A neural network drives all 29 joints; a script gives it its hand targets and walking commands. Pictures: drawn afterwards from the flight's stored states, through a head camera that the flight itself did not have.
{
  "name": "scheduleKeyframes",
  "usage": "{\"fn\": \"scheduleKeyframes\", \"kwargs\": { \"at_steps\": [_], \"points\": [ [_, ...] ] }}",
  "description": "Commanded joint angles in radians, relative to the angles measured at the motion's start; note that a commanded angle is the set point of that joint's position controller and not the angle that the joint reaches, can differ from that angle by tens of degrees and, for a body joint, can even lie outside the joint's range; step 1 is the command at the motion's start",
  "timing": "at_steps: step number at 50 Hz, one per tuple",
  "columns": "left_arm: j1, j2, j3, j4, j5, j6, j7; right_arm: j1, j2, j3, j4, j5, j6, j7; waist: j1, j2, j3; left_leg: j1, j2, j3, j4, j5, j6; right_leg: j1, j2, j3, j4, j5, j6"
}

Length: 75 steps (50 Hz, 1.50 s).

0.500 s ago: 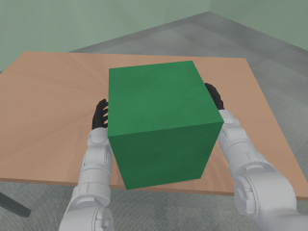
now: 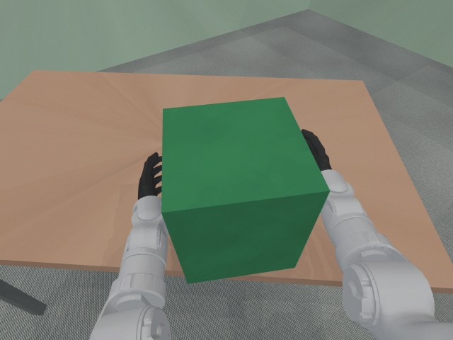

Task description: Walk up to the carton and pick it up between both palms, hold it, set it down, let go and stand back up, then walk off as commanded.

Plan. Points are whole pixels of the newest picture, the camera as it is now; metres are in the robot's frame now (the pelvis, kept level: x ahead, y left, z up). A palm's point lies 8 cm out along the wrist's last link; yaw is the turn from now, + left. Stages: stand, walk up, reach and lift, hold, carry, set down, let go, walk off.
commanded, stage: set down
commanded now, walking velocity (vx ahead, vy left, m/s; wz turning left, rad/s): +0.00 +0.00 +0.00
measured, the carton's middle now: (233, 194) +0.38 +0.03 +0.04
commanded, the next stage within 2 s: none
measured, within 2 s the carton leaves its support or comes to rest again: neither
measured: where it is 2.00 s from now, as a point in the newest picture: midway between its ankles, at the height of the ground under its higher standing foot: outside the picture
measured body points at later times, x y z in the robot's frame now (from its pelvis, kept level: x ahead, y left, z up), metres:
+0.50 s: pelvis +0.00 +0.00 +0.00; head +0.02 +0.01 +0.45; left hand +0.37 +0.20 +0.05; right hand +0.43 -0.12 +0.08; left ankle +0.00 +0.12 -0.74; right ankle -0.01 -0.09 -0.74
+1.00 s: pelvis +0.00 -0.01 +0.00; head +0.04 -0.01 +0.45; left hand +0.37 +0.20 +0.04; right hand +0.44 -0.12 +0.06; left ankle +0.00 +0.12 -0.74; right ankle -0.01 -0.09 -0.74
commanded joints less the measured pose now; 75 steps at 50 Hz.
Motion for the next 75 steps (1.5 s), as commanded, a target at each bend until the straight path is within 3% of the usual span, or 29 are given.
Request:
{"fn": "scheduleKeyframes", "kwargs": {
  "at_steps": [1,9,14,20,26,32,37,44,50,58,62,65,70,72,75],
  "points": [
    [-0.73,-0.544,-0.22,-0.119,0.022,-0.123,-0.097,-0.571,0.562,0.13,-0.109,-0.139,-0.127,0.143,0.15,0.002,-0.588,0.14,0.017,0.076,-0.075,0.556,-0.066,0.119,-0.04,-0.013,-0.004,0.32,0.014],
    [-0.701,-0.446,-0.123,-0.074,0.066,-0.137,-0.101,-0.556,0.486,0.041,-0.092,-0.181,-0.132,0.14,0.151,-0.019,-0.54,0.095,0.006,0.093,-0.095,0.496,-0.047,0.152,-0.049,-0.016,0.004,0.317,0.026],
    [-0.652,-0.289,-0.048,-0.076,0.061,-0.151,-0.064,-0.55,0.315,-0.016,-0.09,-0.165,-0.134,0.109,0.154,-0.023,-0.529,0.091,0.002,0.103,-0.088,0.504,-0.039,0.142,-0.047,-0.02,0.012,0.306,0.027],
    [-0.613,-0.005,-0.06,-0.078,-0.041,-0.154,0.048,-0.603,-0.047,0.096,-0.097,0.032,-0.126,0.018,0.18,-0.004,-0.517,0.078,0.003,0.104,-0.052,0.526,-0.044,0.12,-0.03,0.0,0.024,0.323,0.012],
    [-0.644,0.074,-0.172,-0.031,-0.164,-0.12,0.11,-0.646,-0.183,0.238,-0.039,0.237,-0.076,-0.043,0.189,0.044,-0.508,0.068,0.011,0.083,-0.015,0.49,-0.068,0.047,-0.009,0.028,0.02,0.256,-0.02],
    [-0.658,0.073,-0.245,-0.027,-0.225,-0.091,0.131,-0.64,-0.232,0.255,-0.056,0.313,-0.042,-0.069,0.172,0.097,-0.546,0.132,0.04,0.059,0.012,0.495,-0.11,-0.07,0.013,0.028,-0.007,0.139,-0.052],
    [-0.632,0.098,-0.255,-0.054,-0.247,-0.084,0.14,-0.638,-0.282,0.26,-0.095,0.343,-0.037,-0.074,0.178,0.098,-0.575,0.147,0.046,0.051,0.024,0.543,-0.121,-0.086,0.026,0.027,-0.003,0.156,-0.057],
    [-0.581,0.167,-0.212,-0.046,-0.256,-0.098,0.113,-0.63,-0.329,0.283,-0.14,0.353,-0.054,-0.081,0.186,0.033,-0.603,0.083,0.027,0.072,0.027,0.617,-0.109,0.003,0.025,0.046,0.026,0.317,-0.032],
    [-0.542,0.216,-0.169,-0.066,-0.255,-0.13,0.085,-0.614,-0.357,0.294,-0.192,0.357,-0.089,-0.085,0.183,-0.006,-0.658,0.009,0.002,0.09,0.013,0.633,-0.096,0.11,0.01,0.068,0.072,0.55,0.005],
    [-0.299,0.212,-0.129,-0.198,-0.21,-0.162,0.046,-0.402,-0.4,0.301,-0.259,0.351,-0.168,-0.064,0.155,-0.011,-0.683,-0.015,-0.013,0.073,-0.007,0.788,-0.084,0.222,0.006,0.07,0.115,0.868,0.027],
    [-0.205,0.221,-0.127,-0.274,-0.187,-0.175,0.033,-0.307,-0.421,0.309,-0.304,0.356,-0.198,-0.048,0.132,-0.056,-0.657,-0.188,-0.033,0.062,-0.082,0.716,-0.044,0.379,-0.026,0.077,0.163,1.049,0.044],
    [-0.142,0.206,-0.153,-0.354,-0.19,-0.182,0.027,-0.252,-0.443,0.316,-0.298,0.371,-0.207,-0.025,0.112,-0.032,-0.648,-0.108,-0.025,0.043,-0.08,0.752,-0.053,0.333,-0.013,0.064,0.141,0.98,0.041],
    [-0.045,0.179,-0.237,-0.516,-0.249,-0.186,0.034,-0.156,-0.469,0.321,-0.326,0.409,-0.214,0.02,0.084,0.041,-0.666,0.165,0.006,0.017,-0.008,0.887,-0.103,0.133,0.038,0.035,0.026,0.64,-0.012],
    [-0.031,0.194,-0.257,-0.555,-0.267,-0.19,0.036,-0.14,-0.483,0.307,-0.375,0.41,-0.216,0.03,0.073,0.035,-0.668,0.152,-0.002,0.021,-0.014,0.84,-0.102,0.142,0.039,0.033,0.012,0.59,-0.018],
    [-0.078,0.223,-0.271,-0.562,-0.296,-0.192,0.046,-0.175,-0.497,0.272,-0.446,0.401,-0.209,0.041,0.072,-0.001,-0.656,0.096,-0.018,0.036,-0.044,0.642,-0.085,0.143,0.028,0.031,0.0,0.44,-0.012]
  ]
}}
